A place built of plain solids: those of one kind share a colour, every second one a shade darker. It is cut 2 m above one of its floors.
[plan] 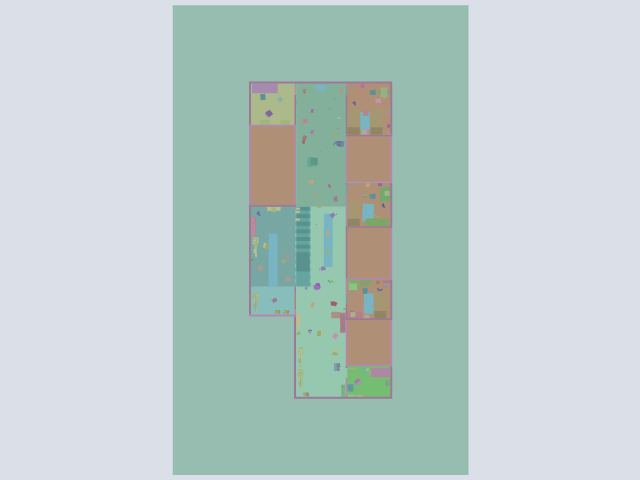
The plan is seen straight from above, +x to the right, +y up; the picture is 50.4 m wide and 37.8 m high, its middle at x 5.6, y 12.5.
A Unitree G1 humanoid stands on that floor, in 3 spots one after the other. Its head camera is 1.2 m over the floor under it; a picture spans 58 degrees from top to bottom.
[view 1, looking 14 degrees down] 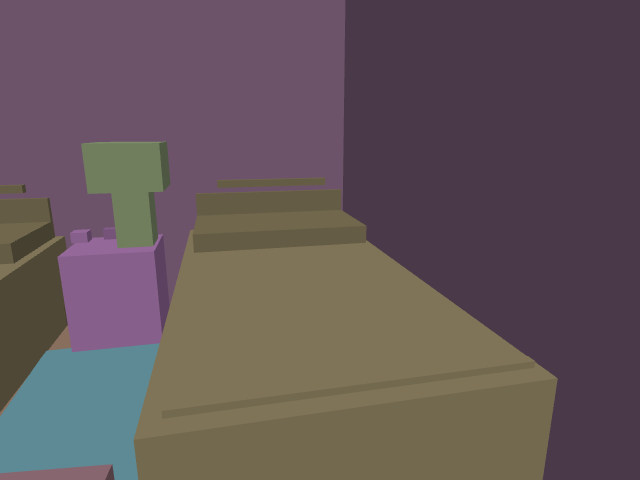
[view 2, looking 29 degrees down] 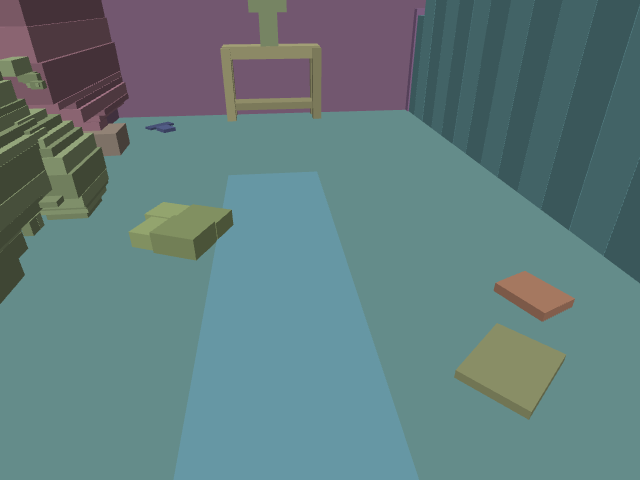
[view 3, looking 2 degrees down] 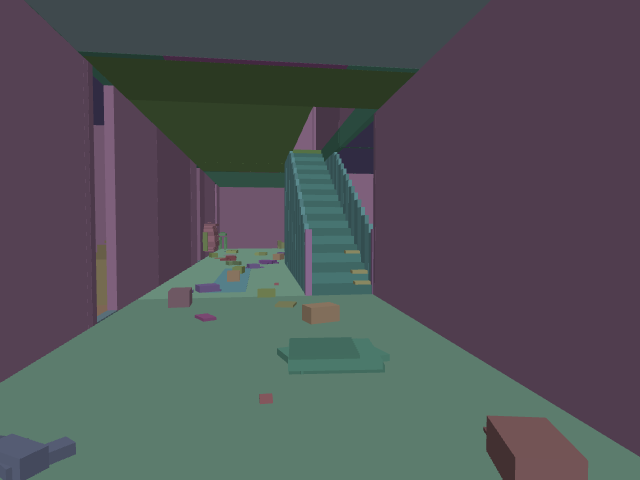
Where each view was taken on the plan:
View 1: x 8.57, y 23.68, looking -103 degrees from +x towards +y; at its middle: child_bed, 2.43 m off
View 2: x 1.88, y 9.72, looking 83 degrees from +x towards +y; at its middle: rug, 2.48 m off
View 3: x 5.67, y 22.40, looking -98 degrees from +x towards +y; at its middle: stair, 8.86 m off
